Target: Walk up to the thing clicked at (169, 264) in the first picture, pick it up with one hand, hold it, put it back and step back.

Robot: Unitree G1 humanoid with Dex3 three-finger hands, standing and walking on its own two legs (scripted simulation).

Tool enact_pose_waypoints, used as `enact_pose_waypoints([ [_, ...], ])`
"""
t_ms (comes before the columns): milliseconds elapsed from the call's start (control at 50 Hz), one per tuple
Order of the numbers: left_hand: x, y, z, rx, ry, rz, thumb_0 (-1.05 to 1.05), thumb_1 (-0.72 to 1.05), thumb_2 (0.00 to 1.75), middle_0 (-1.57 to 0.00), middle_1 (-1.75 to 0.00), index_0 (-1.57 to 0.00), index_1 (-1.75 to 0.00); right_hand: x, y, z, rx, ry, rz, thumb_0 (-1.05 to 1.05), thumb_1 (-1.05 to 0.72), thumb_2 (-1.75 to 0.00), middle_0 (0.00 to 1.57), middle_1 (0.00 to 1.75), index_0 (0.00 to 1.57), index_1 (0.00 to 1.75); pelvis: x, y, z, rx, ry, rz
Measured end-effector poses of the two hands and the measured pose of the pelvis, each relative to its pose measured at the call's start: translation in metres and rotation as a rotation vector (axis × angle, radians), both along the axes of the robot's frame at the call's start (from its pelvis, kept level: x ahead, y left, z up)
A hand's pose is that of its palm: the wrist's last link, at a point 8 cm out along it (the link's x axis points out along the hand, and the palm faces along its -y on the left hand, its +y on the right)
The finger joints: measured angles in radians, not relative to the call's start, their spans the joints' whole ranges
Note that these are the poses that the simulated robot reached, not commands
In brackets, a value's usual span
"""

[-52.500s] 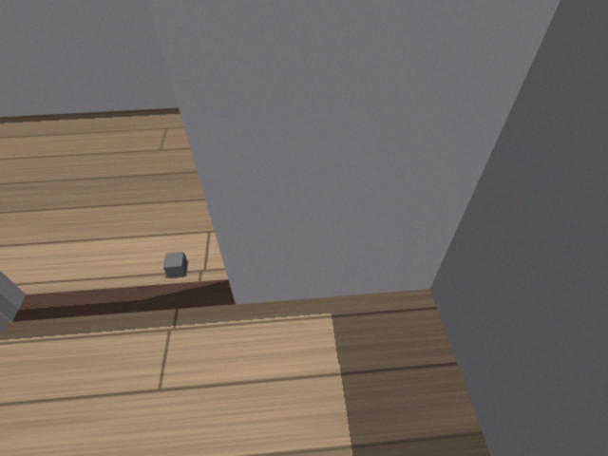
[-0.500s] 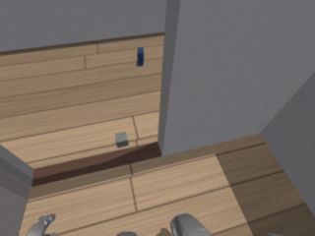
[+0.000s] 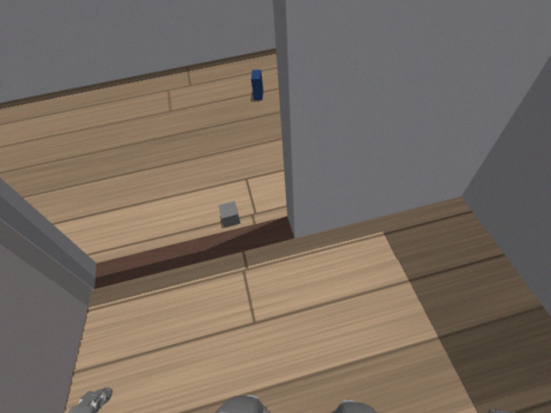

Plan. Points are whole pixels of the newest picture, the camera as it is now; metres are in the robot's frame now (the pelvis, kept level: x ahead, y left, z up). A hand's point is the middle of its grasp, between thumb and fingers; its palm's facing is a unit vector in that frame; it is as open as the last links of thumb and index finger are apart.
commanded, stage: step back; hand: left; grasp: from above
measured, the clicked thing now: (229, 214) +0.92 +0.28 -0.72
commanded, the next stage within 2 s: stand in 1.50 s
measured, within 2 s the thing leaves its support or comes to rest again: neither
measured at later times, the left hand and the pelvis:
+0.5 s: hand out of the picture -0.10 +0.25 -0.14, palm faces +0.00 -0.91 -0.42, open 7.4 cm; pelvis -0.15 -0.02 +0.00, yaw -1 degrees
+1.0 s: hand out of the picture -0.07 +0.26 -0.14, palm faces +0.04 -0.92 -0.40, open 7.4 cm; pelvis -0.14 -0.01 +0.00, yaw +2 degrees
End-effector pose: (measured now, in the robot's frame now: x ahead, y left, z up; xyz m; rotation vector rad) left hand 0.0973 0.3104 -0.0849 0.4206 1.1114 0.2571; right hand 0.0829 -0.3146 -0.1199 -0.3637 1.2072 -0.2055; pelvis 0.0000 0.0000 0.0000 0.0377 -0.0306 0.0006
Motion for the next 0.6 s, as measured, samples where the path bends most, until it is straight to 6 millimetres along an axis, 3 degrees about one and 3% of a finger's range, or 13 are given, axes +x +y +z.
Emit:
enact_pose_waypoints([
  [100, -0.020, 0.013, -0.014, -0.012, -0.062, 0.006, 0.00, 0.90, 0.89, -0.21, -0.30, -0.20, -0.30, -0.036, 0.010, -0.004, -0.017, 0.028, 0.036, 0.01, -0.91, -0.89, 0.20, 0.30, 0.20, 0.30, -0.040, 0.006, -0.011, 0.011, -0.019, 0.037],
  [200, -0.058, 0.011, -0.017, -0.040, -0.023, 0.026, 0.00, 0.90, 0.89, -0.21, -0.30, -0.20, -0.30, -0.068, 0.016, 0.009, -0.002, -0.002, 0.039, 0.01, -0.90, -0.89, 0.20, 0.30, 0.20, 0.30, -0.073, 0.004, -0.004, -0.028, -0.029, 0.023],
  [300, -0.106, 0.001, -0.016, -0.051, 0.005, 0.021, 0.00, 0.90, 0.90, -0.21, -0.30, -0.20, -0.30, -0.084, 0.007, 0.015, -0.008, -0.065, 0.044, 0.01, -0.90, -0.89, 0.21, 0.30, 0.21, 0.31, -0.105, -0.004, -0.002, -0.044, -0.011, -0.007],
  [380, -0.151, -0.010, -0.021, -0.030, 0.049, 0.014, 0.00, 0.90, 0.90, -0.21, -0.30, -0.20, -0.30, -0.098, -0.009, 0.007, 0.003, -0.122, 0.031, 0.01, -0.90, -0.89, 0.21, 0.30, 0.21, 0.31, -0.131, -0.014, -0.010, -0.065, -0.023, -0.032],
  [480, -0.202, -0.017, -0.014, -0.032, 0.093, 0.049, 0.01, 0.90, 0.89, -0.21, -0.30, -0.20, -0.30, -0.132, -0.015, 0.006, 0.025, -0.087, -0.004, 0.00, -0.91, -0.89, 0.20, 0.30, 0.20, 0.30, -0.150, -0.018, -0.002, -0.034, -0.027, -0.031],
  [600, -0.227, -0.004, -0.008, -0.025, 0.072, 0.090, 0.01, 0.90, 0.89, -0.21, -0.30, -0.21, -0.30, -0.176, -0.014, 0.002, 0.019, 0.030, 0.019, 0.01, -0.91, -0.90, 0.20, 0.30, 0.20, 0.30, -0.161, -0.011, 0.001, -0.024, -0.012, 0.020],
])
